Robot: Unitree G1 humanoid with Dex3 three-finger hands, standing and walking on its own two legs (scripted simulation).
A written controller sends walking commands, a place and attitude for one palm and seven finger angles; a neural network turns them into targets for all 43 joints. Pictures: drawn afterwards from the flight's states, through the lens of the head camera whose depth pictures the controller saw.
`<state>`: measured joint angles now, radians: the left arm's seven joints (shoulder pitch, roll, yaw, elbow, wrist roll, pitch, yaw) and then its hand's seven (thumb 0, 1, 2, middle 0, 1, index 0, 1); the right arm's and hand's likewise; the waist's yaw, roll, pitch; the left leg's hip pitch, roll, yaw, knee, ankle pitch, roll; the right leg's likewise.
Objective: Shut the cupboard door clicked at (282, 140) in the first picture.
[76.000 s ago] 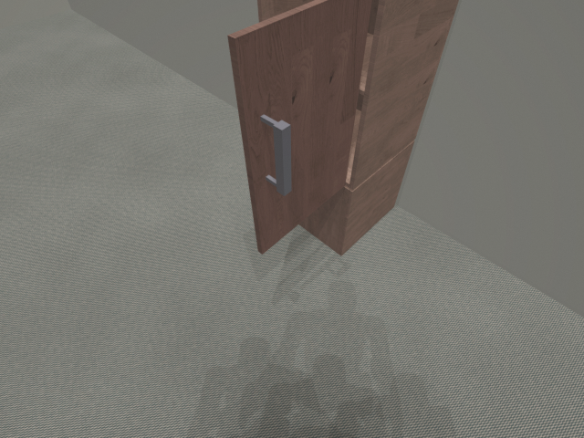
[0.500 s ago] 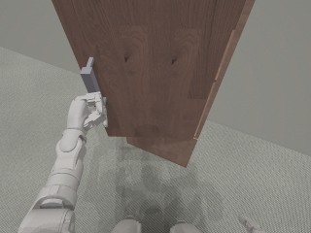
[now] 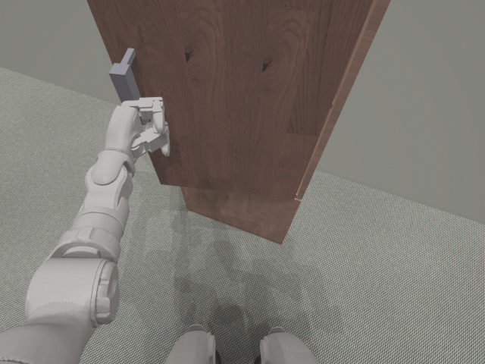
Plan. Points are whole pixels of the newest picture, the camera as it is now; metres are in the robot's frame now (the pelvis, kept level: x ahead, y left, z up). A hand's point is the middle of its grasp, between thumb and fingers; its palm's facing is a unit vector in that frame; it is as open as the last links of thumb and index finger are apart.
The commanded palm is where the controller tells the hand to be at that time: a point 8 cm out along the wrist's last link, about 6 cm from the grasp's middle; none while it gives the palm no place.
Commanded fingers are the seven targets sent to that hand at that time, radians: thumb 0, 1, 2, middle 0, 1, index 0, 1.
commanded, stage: push the door shut along its arc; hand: left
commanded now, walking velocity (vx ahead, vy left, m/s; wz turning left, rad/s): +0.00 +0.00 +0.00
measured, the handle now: (139, 102) +0.55 +0.16 +0.08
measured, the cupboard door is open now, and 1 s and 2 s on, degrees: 15 3 0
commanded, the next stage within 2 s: pull the fist back off the door in 1.24 s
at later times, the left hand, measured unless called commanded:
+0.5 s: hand (177, 111) +0.52 +0.09 +0.08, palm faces -0.29 -0.96 -0.04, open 3.1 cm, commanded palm +0.52 +0.13 +0.08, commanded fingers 0.00 0.90 0.90 -1.30 -1.50 -1.30 -1.50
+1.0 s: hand (202, 88) +0.57 +0.05 +0.09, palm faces -0.38 -0.92 -0.03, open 2.8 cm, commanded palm +0.58 +0.08 +0.08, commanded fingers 0.00 0.90 0.90 -1.30 -1.50 -1.30 -1.50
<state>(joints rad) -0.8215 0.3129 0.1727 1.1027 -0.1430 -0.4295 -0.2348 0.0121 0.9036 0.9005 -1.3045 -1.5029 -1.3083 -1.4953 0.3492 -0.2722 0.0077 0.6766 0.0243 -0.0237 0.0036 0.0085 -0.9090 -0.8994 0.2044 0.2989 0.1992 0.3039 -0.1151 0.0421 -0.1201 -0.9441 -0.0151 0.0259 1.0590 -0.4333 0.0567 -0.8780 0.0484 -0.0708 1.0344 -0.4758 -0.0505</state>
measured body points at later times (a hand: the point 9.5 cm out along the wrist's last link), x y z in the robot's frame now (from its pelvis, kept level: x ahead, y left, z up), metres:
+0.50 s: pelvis +0.00 +0.00 -0.01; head +0.13 +0.01 +0.42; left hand +0.53 +0.15 +0.09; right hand -0.01 -0.27 -0.12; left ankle +0.04 +0.08 -0.66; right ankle +0.01 -0.09 -0.66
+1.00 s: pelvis +0.00 -0.01 -0.03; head +0.16 +0.00 +0.39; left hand +0.58 +0.10 +0.10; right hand -0.04 -0.27 -0.13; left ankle +0.04 +0.08 -0.66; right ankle +0.01 -0.09 -0.66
